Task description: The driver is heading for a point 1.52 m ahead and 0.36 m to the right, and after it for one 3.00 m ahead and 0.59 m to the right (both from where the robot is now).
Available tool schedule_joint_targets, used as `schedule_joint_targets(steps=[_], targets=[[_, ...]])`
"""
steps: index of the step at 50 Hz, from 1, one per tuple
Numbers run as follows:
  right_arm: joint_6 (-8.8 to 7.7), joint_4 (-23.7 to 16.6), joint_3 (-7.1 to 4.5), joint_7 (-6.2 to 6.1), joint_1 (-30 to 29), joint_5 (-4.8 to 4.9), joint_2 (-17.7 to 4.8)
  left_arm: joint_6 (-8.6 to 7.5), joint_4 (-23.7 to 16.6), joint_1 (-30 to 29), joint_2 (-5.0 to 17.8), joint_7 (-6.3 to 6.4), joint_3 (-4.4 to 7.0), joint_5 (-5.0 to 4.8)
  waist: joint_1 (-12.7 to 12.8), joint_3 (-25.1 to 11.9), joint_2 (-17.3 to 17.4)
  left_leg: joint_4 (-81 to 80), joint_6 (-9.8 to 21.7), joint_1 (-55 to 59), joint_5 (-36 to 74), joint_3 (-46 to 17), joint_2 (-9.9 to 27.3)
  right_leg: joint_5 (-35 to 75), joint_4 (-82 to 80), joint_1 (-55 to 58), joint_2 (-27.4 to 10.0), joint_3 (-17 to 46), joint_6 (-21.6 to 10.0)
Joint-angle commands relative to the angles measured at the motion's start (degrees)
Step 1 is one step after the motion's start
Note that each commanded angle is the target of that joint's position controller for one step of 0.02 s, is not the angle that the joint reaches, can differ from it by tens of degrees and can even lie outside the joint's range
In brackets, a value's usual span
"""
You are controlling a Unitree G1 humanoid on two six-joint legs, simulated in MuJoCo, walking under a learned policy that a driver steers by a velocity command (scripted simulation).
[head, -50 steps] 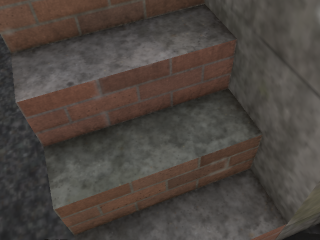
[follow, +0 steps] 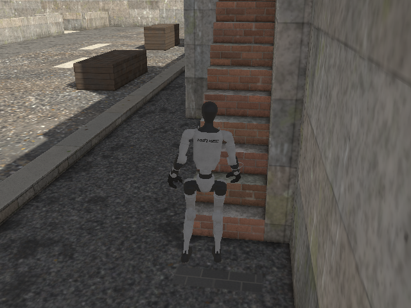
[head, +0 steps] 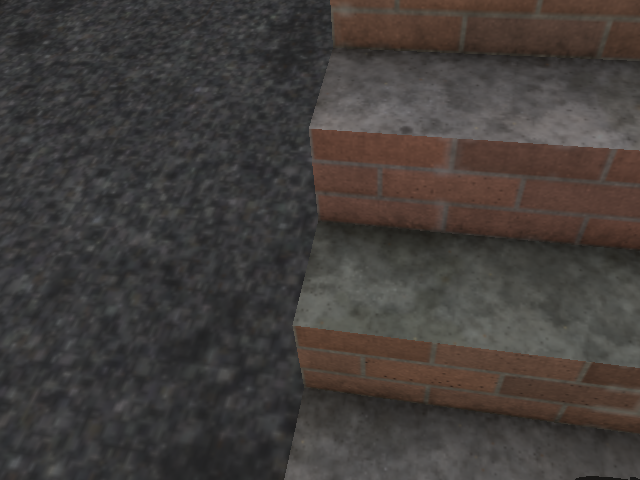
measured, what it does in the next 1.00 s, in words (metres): walks ahead, turning right: left foot, then right foot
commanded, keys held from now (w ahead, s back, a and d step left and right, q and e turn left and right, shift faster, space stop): e+shift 0.26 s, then w+e+shift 0.18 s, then w+shift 0.18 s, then w+q+shift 0.22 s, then q+shift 0.16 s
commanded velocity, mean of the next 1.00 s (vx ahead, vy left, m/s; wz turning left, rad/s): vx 0.47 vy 0.00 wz -0.26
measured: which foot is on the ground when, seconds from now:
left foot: up 0.00-0.10, down 0.12-0.54, up 0.56-0.98, down 1.00-1.00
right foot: down 0.00-0.12, up 0.14-0.52, down 0.54-1.00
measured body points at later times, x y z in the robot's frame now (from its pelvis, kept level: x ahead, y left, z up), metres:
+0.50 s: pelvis -0.02 -0.01 +0.00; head +0.00 -0.04 +0.45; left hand +0.26 +0.15 -0.07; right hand +0.00 -0.33 -0.10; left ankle -0.04 +0.13 -0.74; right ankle -0.08 -0.13 -0.72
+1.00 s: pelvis +0.15 -0.13 -0.01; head +0.20 -0.16 +0.44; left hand +0.20 +0.11 -0.15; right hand +0.36 -0.36 -0.05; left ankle +0.34 -0.10 -0.53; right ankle -0.08 -0.13 -0.73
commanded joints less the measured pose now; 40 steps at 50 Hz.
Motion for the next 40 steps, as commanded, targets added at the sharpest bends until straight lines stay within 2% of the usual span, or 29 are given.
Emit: schedule_joint_targets(steps=[1,4,5,6,7,8,9,10,11,12,13,16,19,24,25,26,27,28,29,30,31,32,33,34,36,37,38,39,40], targets=[[-1.33,-4.8,-1.13,-0.6,-4.4,1.42,-4.2,-0.07,-4.5,-0.4,12.9,-0.16,3.8,-0.7,0.8,-3.4,-16.1,-13.8,0.8,0.2,-0.3,4.6,-2.8,5.5,-8.9,9.2,-10.5,18.6,-9.8],[-1.89,-2.4,-1.68,-0.55,0.8,1.71,-4.9,-0.18,-5.9,-3.1,12.9,0.06,4.63,-2.82,-2.2,-4.4,-15.1,-28.9,4.7,6.5,10.3,3.6,-3.7,7.8,-8.7,9.2,-10.1,23.6,-8.5],[-2.07,-1.5,-2.03,-0.38,2.7,1.36,-5.5,-0.22,-6.0,-3.4,12.0,0.33,4.57,-3.2,-3.0,-6.2,-13.6,-31.8,6.2,13.4,14.1,3.5,-2.4,8.7,-7.5,4.9,-9.2,22.9,-6.9],[-2.2,-0.7,-2.6,-0.49,5.8,0.64,-6.8,-0.4,-6.1,-4.1,10.2,0.6,4.27,-3.21,-4.0,-8.3,-10.1,-31.1,8.1,22.3,17.2,1.4,2.0,5.1,-3.3,-3.2,-7.7,20.7,-4.4],[-2.0,0.2,-3.62,-0.59,7.8,-1.29,-10.7,-0.73,-7.9,-5.7,7.0,0.63,3.59,-3.1,-4.0,-7.4,4.1,-30.2,13.9,27.4,24.9,-7.9,12.3,-6.4,7.3,-16.9,-2.2,11.5,-0.5],[-2.23,-0.8,-3.88,-0.29,4.3,-2.56,-10.4,-1.05,-8.4,-5.7,8.7,0.68,4.06,-3.23,-3.8,-4.2,14.9,-34.7,21.6,21.6,34.0,-16.5,23.5,-22.0,21.6,-23.8,2.2,2.5,3.7],[-2.96,-2.7,-2.47,-0.28,0.4,-2.61,-6.2,-0.66,-6.7,-1.9,13.5,0.59,5.94,-2.08,-1.7,-3.6,10.1,-34.9,23.5,17.2,39.9,-14.7,25.5,-23.5,36.5,-22.1,-1.8,2.7,7.0],[-3.34,-4.0,-1.72,-0.68,-4.4,-2.57,-3.8,0.45,-4.6,1.9,14.0,0.41,6.61,-2.33,0.6,-3.1,6.3,-33.2,20.5,15.3,41.5,-7.5,21.0,-20.9,44.1,-20.8,-2.2,2.2,8.3],[-3.7,-4.5,-1.52,-0.76,-7.3,-1.33,-3.3,1.49,-3.3,4.3,12.6,0.38,6.46,-2.19,2.0,-3.1,3.9,-31.5,17.7,14.1,41.7,-2.3,17.5,-17.4,48.6,-20.5,-2.8,1.6,9.2],[-3.91,-4.4,-1.42,-0.82,-7.9,-0.25,-3.6,2.06,-3.6,4.1,10.8,0.18,5.89,-1.97,1.6,-2.3,3.2,-31.1,16.7,13.4,42.3,0.8,16.3,-14.3,50.2,-21.6,-4.0,0.9,10.0],[-3.8,-3.7,-1.62,-1.32,-6.7,0.08,-4.9,2.01,-5.4,2.1,8.8,-0.09,5.18,-1.88,0.7,-1.7,3.0,-31.1,16.8,12.1,42.5,3.3,15.1,-11.8,49.6,-21.5,-4.6,-0.5,10.7],[-4.16,-1.6,-2.21,-1.41,0.2,-0.49,-7.2,1.39,-9.1,-6.1,7.3,-1.32,3.94,-2.21,-4.9,-3.5,3.7,-36.1,18.0,18.3,19.6,2.8,16.2,-7.0,38.8,-24.7,-6.6,-3.2,10.2],[-5.27,-0.6,-3.28,-0.16,1.2,-0.59,-10.8,0.61,-12.0,-9.8,6.7,-2.29,2.6,-1.47,-6.4,-2.5,4.9,-39.0,17.2,19.6,9.4,3.1,17.9,-10.4,27.1,-20.6,-7.5,-4.7,7.3],[-7.22,1.7,-4.18,1.32,1.9,0.52,-12.7,-0.44,-11.3,-7.9,6.7,-3.38,1.45,-1.19,-4.4,-0.6,3.1,-37.9,16.3,16.6,9.2,6.0,19.6,-15.4,14.5,-11.2,-7.2,-6.4,1.1],[-7.37,2.1,-3.98,1.58,1.0,1.0,-12.6,-0.71,-10.2,-5.0,6.6,-3.35,1.21,-0.88,-2.1,-1.3,2.5,-35.5,16.1,14.8,12.3,6.7,19.0,-14.6,9.6,-5.9,-5.9,-7.4,-0.3],[-7.37,2.3,-3.5,1.66,-1.2,1.35,-11.8,-1.01,-7.3,1.9,7.2,-3.21,1.61,-0.47,2.1,-3.1,1.5,-29.1,15.2,11.7,21.4,9.5,17.1,-10.5,2.7,3.2,-3.2,-9.7,-2.0],[-7.55,2.4,-2.32,1.6,-2.0,1.31,-8.7,-1.47,-3.3,9.9,10.7,-2.58,3.04,0.15,5.5,-7.6,-3.4,-15.4,13.3,7.3,30.7,15.2,13.0,-8.8,-1.3,15.7,-0.1,-10.6,-3.6],[-8.37,-0.5,-0.66,1.49,-5.9,-0.31,-4.8,-2.22,-1.2,18.3,14.7,-2.52,3.84,0.76,8.8,-7.8,-14.5,5.5,9.1,-11.7,12.8,17.0,9.1,-1.1,-2.7,30.6,-8.5,3.3,-6.7],[-10.0,-4.7,0.14,1.66,-6.7,-0.87,-2.1,-3.68,-1.6,20.4,22.7,-2.43,5.38,-0.34,6.4,-10.2,-29.3,22.0,5.8,-34.2,-6.3,13.1,-0.3,-5.4,-11.0,37.2,-22.6,35.8,-18.1],[-10.4,-3.0,-0.8,2.37,-7.7,0.81,-7.6,-4.41,-3.1,18.4,17.7,-2.53,4.34,-1.26,7.9,-10.6,-13.9,27.8,6.6,-38.8,-2.2,4.3,4.6,-14.3,-13.3,36.0,-24.5,35.5,-19.9],[-10.48,-3.8,-0.76,3.03,-9.5,1.5,-8.5,-4.27,-3.7,13.2,15.6,-1.99,3.61,-0.96,5.2,-4.6,-9.5,24.7,7.7,-40.6,5.7,4.1,6.8,-12.1,-13.7,30.3,-23.6,28.8,-16.9],[-10.11,-1.9,-0.27,3.13,-8.7,0.57,-7.5,-4.07,-4.2,9.9,13.3,-1.49,2.69,0.0,3.6,-1.6,-6.3,21.6,7.5,-38.7,11.1,5.2,8.9,-4.7,-13.3,26.1,-21.1,20.5,-14.1],[-9.7,-1.4,0.0,3.24,-8.2,-0.78,-7.0,-4.21,-4.3,6.5,12.3,-1.02,2.21,0.45,1.5,-0.2,-5.7,18.5,6.6,-35.0,15.5,4.8,9.6,6.8,-13.1,21.1,-19.0,14.6,-12.2],[-9.11,-0.5,0.23,3.52,-6.6,-0.94,-6.2,-4.77,-4.4,4.6,11.4,-0.66,1.52,1.31,-0.3,-0.9,-6.5,18.5,6.1,-28.8,19.1,6.0,9.0,16.3,-13.6,15.3,-15.9,8.0,-10.0],[-7.95,0.5,1.05,3.43,-4.7,0.57,-3.7,-5.65,-3.4,4.5,10.8,-0.37,1.15,2.02,-0.9,-2.1,-7.0,22.8,5.2,-25.0,21.8,6.0,5.5,27.6,-13.2,10.3,-14.0,-0.9,-7.6],[-6.96,1.7,1.52,3.15,-1.9,1.12,-1.7,-5.67,-1.5,7.7,10.8,-0.58,0.93,2.19,-0.4,-3.8,-11.1,35.5,4.7,-27.3,18.0,8.0,3.6,28.5,-12.9,12.6,-15.9,-1.1,-8.6],[-6.58,0.6,1.44,2.66,-2.0,1.91,-1.6,-5.92,0.1,10.1,9.7,-0.71,0.36,1.79,0.2,-1.6,-10.4,42.5,4.7,-32.5,15.4,5.3,3.6,24.6,-13.8,12.3,-16.5,-1.1,-8.8],[-5.65,-0.1,2.08,2.2,-3.1,2.63,1.3,-5.56,3.4,14.6,6.6,-1.21,-0.66,2.11,1.4,1.5,-12.3,67.3,5.0,-46.7,6.2,4.5,0.7,27.4,-10.6,15.9,-20.8,1.6,-10.7],[-5.32,-3.6,3.24,1.61,-3.9,3.49,3.4,-5.39,5.5,14.6,5.2,-1.58,-1.45,1.62,-0.9,5.8,-12.3,75.9,6.6,-58.7,0.4,0.1,1.5,26.9,-8.7,17.6,-22.0,0.4,-8.9]])
Next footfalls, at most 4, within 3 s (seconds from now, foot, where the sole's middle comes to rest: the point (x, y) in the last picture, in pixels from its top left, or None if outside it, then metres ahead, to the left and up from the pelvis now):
0.12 left None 0.00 0.12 -0.78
0.54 right None -0.04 -0.15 -0.78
1.00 left None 0.37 -0.12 -0.56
1.58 right None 0.48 -0.41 -0.35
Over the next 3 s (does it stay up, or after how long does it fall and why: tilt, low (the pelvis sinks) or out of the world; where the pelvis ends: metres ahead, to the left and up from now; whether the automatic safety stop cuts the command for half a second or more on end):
stays up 0.30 -0.19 0.20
